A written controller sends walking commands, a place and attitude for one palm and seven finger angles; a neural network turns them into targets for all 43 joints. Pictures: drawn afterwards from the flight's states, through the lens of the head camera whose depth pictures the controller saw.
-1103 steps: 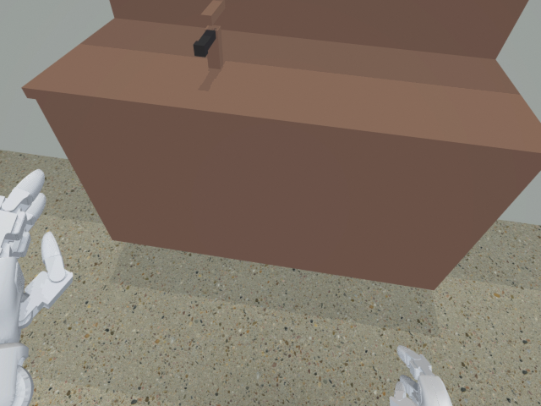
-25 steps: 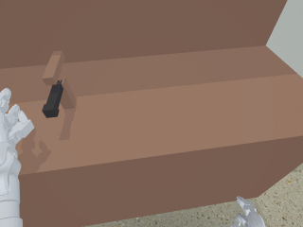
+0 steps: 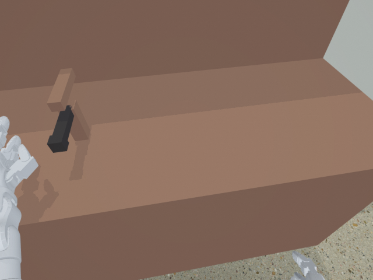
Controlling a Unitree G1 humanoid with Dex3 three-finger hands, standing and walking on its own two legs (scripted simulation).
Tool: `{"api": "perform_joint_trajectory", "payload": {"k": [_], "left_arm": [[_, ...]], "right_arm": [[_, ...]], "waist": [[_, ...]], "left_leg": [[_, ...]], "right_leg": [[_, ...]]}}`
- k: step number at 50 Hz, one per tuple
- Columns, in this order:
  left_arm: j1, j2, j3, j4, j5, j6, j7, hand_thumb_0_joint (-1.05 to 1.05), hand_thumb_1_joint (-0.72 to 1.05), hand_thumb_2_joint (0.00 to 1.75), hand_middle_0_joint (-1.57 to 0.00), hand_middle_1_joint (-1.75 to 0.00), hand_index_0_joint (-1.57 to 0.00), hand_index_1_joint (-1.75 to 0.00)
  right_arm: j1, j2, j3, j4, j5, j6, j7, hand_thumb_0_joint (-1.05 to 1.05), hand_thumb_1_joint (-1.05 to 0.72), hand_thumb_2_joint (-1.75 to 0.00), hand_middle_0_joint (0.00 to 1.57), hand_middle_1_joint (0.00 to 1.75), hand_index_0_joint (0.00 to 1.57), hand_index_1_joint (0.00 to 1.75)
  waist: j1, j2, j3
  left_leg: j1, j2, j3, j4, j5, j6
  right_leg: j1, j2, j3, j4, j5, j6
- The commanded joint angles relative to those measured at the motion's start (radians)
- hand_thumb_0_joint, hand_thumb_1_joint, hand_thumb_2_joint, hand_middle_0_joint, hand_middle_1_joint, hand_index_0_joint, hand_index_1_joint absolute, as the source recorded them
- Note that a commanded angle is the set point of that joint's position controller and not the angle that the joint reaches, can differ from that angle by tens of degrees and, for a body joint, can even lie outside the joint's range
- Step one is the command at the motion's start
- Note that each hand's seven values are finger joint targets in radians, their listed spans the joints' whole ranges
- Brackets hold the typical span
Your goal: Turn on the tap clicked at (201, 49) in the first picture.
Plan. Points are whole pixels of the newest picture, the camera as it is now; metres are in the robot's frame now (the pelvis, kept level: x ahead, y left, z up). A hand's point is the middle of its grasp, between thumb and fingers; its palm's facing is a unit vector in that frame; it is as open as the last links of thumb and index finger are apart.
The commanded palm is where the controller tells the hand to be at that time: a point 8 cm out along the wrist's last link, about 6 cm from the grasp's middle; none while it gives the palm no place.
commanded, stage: reach beside the lever's end, fingers flat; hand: left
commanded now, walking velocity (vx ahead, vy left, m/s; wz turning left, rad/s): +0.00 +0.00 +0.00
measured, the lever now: (58, 143) +0.34 +0.31 +0.12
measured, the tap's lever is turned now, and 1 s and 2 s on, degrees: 0 2 25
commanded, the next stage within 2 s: push the lever round in 0.08 s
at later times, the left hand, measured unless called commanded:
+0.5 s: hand (40, 160) +0.30 +0.32 +0.12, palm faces +0.50 -0.86 -0.10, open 7.8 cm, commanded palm +0.26 +0.35 +0.12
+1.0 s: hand (54, 157) +0.30 +0.29 +0.13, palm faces +0.49 -0.87 -0.07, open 7.7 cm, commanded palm +0.26 +0.32 +0.12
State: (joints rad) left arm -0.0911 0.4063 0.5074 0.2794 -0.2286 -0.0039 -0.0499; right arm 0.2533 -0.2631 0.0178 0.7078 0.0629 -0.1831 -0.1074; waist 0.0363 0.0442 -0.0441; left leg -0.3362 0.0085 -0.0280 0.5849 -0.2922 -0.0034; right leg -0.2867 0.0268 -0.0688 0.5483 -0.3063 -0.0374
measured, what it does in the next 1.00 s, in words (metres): stands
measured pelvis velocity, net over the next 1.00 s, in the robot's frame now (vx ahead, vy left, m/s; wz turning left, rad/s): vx -0.01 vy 0.00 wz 0.00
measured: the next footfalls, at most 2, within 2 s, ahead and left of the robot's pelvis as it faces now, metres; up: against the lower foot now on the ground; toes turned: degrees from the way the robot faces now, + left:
none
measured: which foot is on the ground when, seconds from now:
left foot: down 0.00-1.00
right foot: down 0.00-1.00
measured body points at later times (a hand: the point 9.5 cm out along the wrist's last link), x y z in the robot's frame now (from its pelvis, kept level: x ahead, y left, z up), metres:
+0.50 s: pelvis +0.00 +0.00 +0.00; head +0.00 -0.01 +0.45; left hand +0.26 +0.37 +0.13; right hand +0.16 -0.25 -0.09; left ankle +0.01 +0.12 -0.73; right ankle -0.01 -0.09 -0.73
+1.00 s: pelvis -0.01 +0.00 +0.00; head -0.01 -0.02 +0.45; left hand +0.27 +0.34 +0.14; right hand +0.16 -0.25 -0.09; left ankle +0.01 +0.12 -0.73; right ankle -0.01 -0.09 -0.73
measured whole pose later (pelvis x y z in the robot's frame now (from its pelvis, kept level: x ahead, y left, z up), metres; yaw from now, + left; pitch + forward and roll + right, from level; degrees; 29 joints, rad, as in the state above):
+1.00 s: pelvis -0.01 +0.00 +0.00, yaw +0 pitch +1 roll -1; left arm -0.15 0.33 0.40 0.23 -0.20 0.03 0.06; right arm 0.20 -0.26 0.03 0.70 0.06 -0.17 -0.10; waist 0.04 0.04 -0.04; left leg -0.34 0.01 -0.03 0.58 -0.27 -0.01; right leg -0.29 0.03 -0.07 0.55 -0.29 -0.04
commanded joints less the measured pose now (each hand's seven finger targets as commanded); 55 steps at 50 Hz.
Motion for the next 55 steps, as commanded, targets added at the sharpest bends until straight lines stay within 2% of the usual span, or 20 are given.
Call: {"api": "perform_joint_trajectory", "payload": {"k": [1, 4, 7, 10, 12, 13, 14, 17, 20, 23, 24, 29, 34, 37, 40, 42, 45, 52, 53, 55], "left_arm": [[-0.355, 0.299, 0.042, -0.197, -0.006, -0.041, -0.012, 0.0, 0.9, 0.9, -0.15, -0.15, -0.15, -0.15], [-0.397, 0.291, 0.018, -0.22, 0.014, -0.06, -0.001, 0.0, 0.9, 0.9, -0.15, -0.15, -0.15, -0.15], [-0.393, 0.333, 0.061, -0.209, 0.018, -0.084, 0.015, 0.0, 0.9, 0.9, -0.15, -0.15, -0.15, -0.15], [-0.381, 0.309, 0.046, -0.16, 0.011, -0.079, 0.011, 0.0, 0.9, 0.9, -0.15, -0.15, -0.15, -0.15], [-0.324, 0.32, 0.07, -0.155, 0.011, -0.065, 0.013, 0.0, 0.9, 0.9, -0.15, -0.15, -0.15, -0.15], [-0.295, 0.286, 0.049, -0.168, 0.009, -0.055, 0.01, 0.0, 0.9, 0.9, -0.15, -0.15, -0.15, -0.15], [-0.243, 0.285, 0.054, -0.167, 0.004, -0.041, 0.006, 0.0, 0.9, 0.9, -0.15, -0.15, -0.15, -0.15], [-0.255, 0.291, 0.064, -0.182, 0.001, -0.021, 0.012, 0.0, 0.9, 0.9, -0.15, -0.15, -0.15, -0.15], [-0.254, 0.282, 0.063, -0.228, -0.002, -0.026, 0.025, 0.0, 0.9, 0.9, -0.15, -0.15, -0.15, -0.15], [-0.315, 0.275, 0.044, -0.313, 0.016, -0.066, 0.05, 0.0, 0.9, 0.9, -0.15, -0.15, -0.15, -0.15], [-0.295, 0.237, 0.01, -0.337, 0.019, -0.078, 0.051, 0.0, 0.9, 0.9, -0.15, -0.15, -0.15, -0.15], [-0.321, 0.187, -0.039, -0.302, 0.01, -0.077, 0.055, 0.0, 0.9, 0.9, -0.15, -0.15, -0.15, -0.15], [-0.309, 0.224, -0.005, -0.256, 0.012, -0.025, 0.068, 0.0, 0.9, 0.9, -0.15, -0.15, -0.15, -0.15], [-0.327, 0.245, 0.017, -0.25, 0.02, -0.016, 0.09, 0.0, 0.9, 0.9, -0.15, -0.15, -0.15, -0.15], [-0.317, 0.218, -0.006, -0.266, 0.023, -0.028, 0.096, 0.0, 0.9, 0.9, -0.15, -0.15, -0.15, -0.15], [-0.321, 0.213, -0.012, -0.284, 0.027, -0.042, 0.099, 0.0, 0.9, 0.9, -0.15, -0.15, -0.15, -0.15], [-0.352, 0.164, -0.072, -0.27, 0.026, -0.045, 0.09, 0.0, 0.9, 0.9, -0.15, -0.15, -0.15, -0.15], [-0.361, 0.159, -0.06, -0.28, 0.037, -0.028, 0.155, 0.0, 0.9, 0.9, -0.15, -0.15, -0.15, -0.15], [-0.388, 0.13, -0.093, -0.278, 0.043, -0.025, 0.163, 0.0, 0.9, 0.9, -0.15, -0.15, -0.15, -0.15], [-0.402, 0.119, -0.109, -0.29, 0.05, -0.023, 0.179, 0.0, 0.9, 0.9, -0.15, -0.15, -0.15, -0.15]], "right_arm": [[-0.099, -0.144, -0.042, -0.14, 0.008, -0.063, -0.027, 0.0, -0.9, -0.9, 0.2, 0.3, 0.2, 0.3], [-0.098, -0.137, -0.039, -0.138, 0.001, -0.068, -0.027, 0.0, -0.9, -0.9, 0.2, 0.3, 0.2, 0.3], [-0.096, -0.136, -0.038, -0.13, -0.003, -0.069, -0.026, 0.0, -0.9, -0.9, 0.2, 0.3, 0.2, 0.3], [-0.096, -0.136, -0.037, -0.136, -0.002, -0.063, -0.022, 0.0, -0.9, -0.9, 0.2, 0.3, 0.2, 0.3], [-0.103, -0.131, -0.037, -0.143, 0.004, -0.059, -0.018, 0.0, -0.9, -0.9, 0.2, 0.3, 0.2, 0.3], [-0.101, -0.131, -0.04, -0.154, 0.0, -0.057, -0.014, 0.0, -0.9, -0.9, 0.2, 0.3, 0.2, 0.3], [-0.099, -0.131, -0.042, -0.164, 0.002, -0.055, -0.01, 0.0, -0.9, -0.9, 0.2, 0.3, 0.2, 0.3], [-0.108, -0.131, -0.037, -0.167, 0.008, -0.043, -0.008, 0.0, -0.9, -0.9, 0.2, 0.3, 0.2, 0.3], [-0.103, -0.133, -0.043, -0.176, 0.003, -0.042, -0.004, 0.0, -0.9, -0.9, 0.2, 0.3, 0.2, 0.3], [-0.111, -0.126, -0.042, -0.167, -0.003, -0.047, -0.004, 0.0, -0.9, -0.9, 0.2, 0.3, 0.2, 0.3], [-0.114, -0.12, -0.044, -0.169, -0.006, -0.053, -0.001, 0.0, -0.9, -0.9, 0.2, 0.3, 0.2, 0.3], [-0.121, -0.126, -0.042, -0.146, -0.002, -0.063, -0.011, 0.0, -0.9, -0.9, 0.2, 0.3, 0.2, 0.3], [-0.137, -0.129, -0.039, -0.148, 0.002, -0.054, -0.02, 0.0, -0.9, -0.9, 0.2, 0.3, 0.2, 0.3], [-0.145, -0.123, -0.033, -0.148, 0.001, -0.044, -0.019, 0.0, -0.9, -0.9, 0.2, 0.3, 0.2, 0.3], [-0.139, -0.122, -0.036, -0.158, -0.005, -0.042, -0.009, 0.0, -0.9, -0.9, 0.2, 0.3, 0.2, 0.3], [-0.145, -0.116, -0.032, -0.156, -0.003, -0.04, -0.005, 0.0, -0.9, -0.9, 0.2, 0.3, 0.2, 0.3], [-0.144, -0.121, -0.034, -0.159, -0.002, -0.041, -0.004, 0.0, -0.9, -0.9, 0.2, 0.3, 0.2, 0.3], [-0.165, -0.119, -0.032, -0.157, -0.003, -0.036, -0.007, 0.0, -0.9, -0.9, 0.2, 0.3, 0.2, 0.3], [-0.161, -0.122, -0.032, -0.156, -0.005, -0.034, -0.006, 0.0, -0.9, -0.9, 0.2, 0.3, 0.2, 0.3], [-0.164, -0.12, -0.033, -0.155, -0.007, -0.032, -0.005, 0.0, -0.9, -0.9, 0.2, 0.3, 0.2, 0.3]], "waist": [[-0.031, 0.037, -0.145], [-0.028, 0.072, -0.192], [-0.02, 0.05, -0.227], [-0.019, 0.031, -0.23], [0.002, 0.055, -0.237], [0.008, 0.064, -0.252], [0.018, 0.039, -0.249], [0.011, 0.02, -0.198], [0.007, 0.006, -0.199], [-0.002, 0.081, -0.215], [-0.003, 0.106, -0.215], [-0.024, 0.046, -0.183], [-0.004, 0.004, -0.191], [0.0, 0.013, -0.189], [-0.001, 0.011, -0.214], [-0.002, 0.05, -0.207], [-0.02, 0.027, -0.185], [-0.008, 0.005, -0.174], [-0.022, -0.009, -0.179], [-0.02, 0.012, -0.186]], "left_leg": [[0.103, -0.017, -0.011, -0.075, 0.18, 0.038], [0.132, -0.018, -0.017, -0.07, 0.191, 0.035], [0.132, -0.019, -0.022, -0.063, 0.202, 0.033], [0.115, -0.019, -0.019, -0.065, 0.201, 0.03], [0.114, -0.019, -0.017, -0.067, 0.225, 0.029], [0.123, -0.02, -0.009, -0.062, 0.259, 0.028], [0.113, -0.019, -0.01, -0.06, 0.276, 0.028], [0.098, -0.014, -0.011, -0.065, 0.282, 0.029], [0.102, -0.013, -0.009, -0.063, 0.279, 0.031], [0.135, -0.014, -0.012, -0.064, 0.273, 0.028], [0.152, -0.012, -0.01, -0.062, 0.279, 0.025], [0.135, -0.013, -0.02, -0.073, 0.196, 0.027], [0.108, -0.019, -0.014, -0.085, 0.167, 0.03], [0.099, -0.019, -0.013, -0.085, 0.17, 0.029], [0.107, -0.019, -0.005, -0.072, 0.202, 0.03], [0.112, -0.019, -0.005, -0.07, 0.206, 0.028], [0.106, -0.016, -0.008, -0.071, 0.173, 0.03], [0.093, -0.02, -0.013, -0.079, 0.137, 0.031], [0.095, -0.021, -0.011, -0.076, 0.138, 0.033], [0.1, -0.021, -0.011, -0.074, 0.136, 0.031]], "right_leg": [[-0.015, -0.016, 0.033, -0.095, 0.203, 0.021], [-0.008, -0.015, 0.035, -0.086, 0.204, 0.016], [0.015, -0.014, 0.033, -0.075, 0.216, 0.016], [0.02, -0.014, 0.03, -0.073, 0.227, 0.018], [0.047, -0.016, 0.031, -0.069, 0.252, 0.015], [0.056, -0.018, 0.029, -0.065, 0.29, 0.015], [0.069, -0.017, 0.027, -0.064, 0.311, 0.016], [0.057, -0.017, 0.023, -0.068, 0.32, 0.019], [0.046, -0.014, 0.024, -0.071, 0.312, 0.02], [0.032, -0.012, 0.03, -0.069, 0.28, 0.014], [0.029, -0.012, 0.029, -0.068, 0.278, 0.011], [-0.001, -0.011, 0.028, -0.08, 0.207, 0.014], [0.025, -0.019, 0.034, -0.092, 0.192, 0.018], [0.037, -0.019, 0.037, -0.092, 0.195, 0.019], [0.047, -0.019, 0.037, -0.084, 0.24, 0.02], [0.046, -0.018, 0.039, -0.08, 0.241, 0.016], [0.015, -0.016, 0.037, -0.085, 0.209, 0.018], [0.015, -0.019, 0.038, -0.094, 0.164, 0.02], [0.007, -0.021, 0.039, -0.093, 0.17, 0.022], [0.007, -0.021, 0.041, -0.094, 0.166, 0.019]]}}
